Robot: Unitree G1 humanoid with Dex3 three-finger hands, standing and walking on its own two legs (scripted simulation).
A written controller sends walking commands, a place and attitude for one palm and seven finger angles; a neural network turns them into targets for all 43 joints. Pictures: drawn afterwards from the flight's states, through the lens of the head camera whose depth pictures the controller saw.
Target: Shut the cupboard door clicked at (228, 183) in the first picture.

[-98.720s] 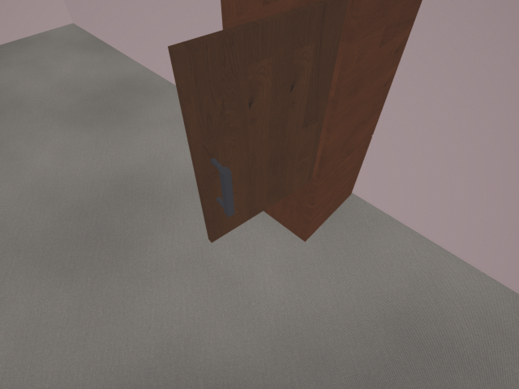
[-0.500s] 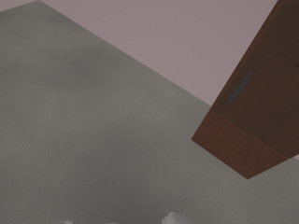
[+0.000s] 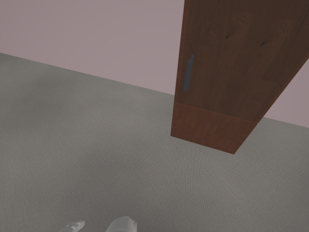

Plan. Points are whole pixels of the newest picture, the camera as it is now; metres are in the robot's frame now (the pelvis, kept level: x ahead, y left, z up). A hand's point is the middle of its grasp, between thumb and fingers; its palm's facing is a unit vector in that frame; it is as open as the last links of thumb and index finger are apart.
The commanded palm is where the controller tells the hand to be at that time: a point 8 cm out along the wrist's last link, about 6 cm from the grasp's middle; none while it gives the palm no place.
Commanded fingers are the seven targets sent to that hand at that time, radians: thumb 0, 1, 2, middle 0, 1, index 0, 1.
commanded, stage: turn to face it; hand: left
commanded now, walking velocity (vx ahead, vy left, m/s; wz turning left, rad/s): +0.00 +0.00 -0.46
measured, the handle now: (189, 73) +0.74 -0.12 -0.09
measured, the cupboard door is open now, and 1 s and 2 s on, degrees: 0 0 0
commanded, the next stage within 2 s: take the last steps up to it in 0.38 s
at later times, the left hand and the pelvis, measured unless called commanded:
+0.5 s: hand (87, 229) +0.14 +0.21 -0.16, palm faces -0.20 -0.95 -0.22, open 7.4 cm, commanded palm none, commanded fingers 0.00 0.90 0.90 -0.20 -0.30 -0.20 -0.30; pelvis +0.01 +0.03 +0.00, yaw -12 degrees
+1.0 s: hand (102, 222) +0.17 +0.17 -0.18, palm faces -0.29 -0.95 -0.12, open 7.4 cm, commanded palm none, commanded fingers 0.00 0.90 0.90 -0.20 -0.30 -0.20 -0.30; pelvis +0.11 +0.00 +0.00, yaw -18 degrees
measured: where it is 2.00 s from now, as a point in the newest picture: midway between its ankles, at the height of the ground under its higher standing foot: (177, 224)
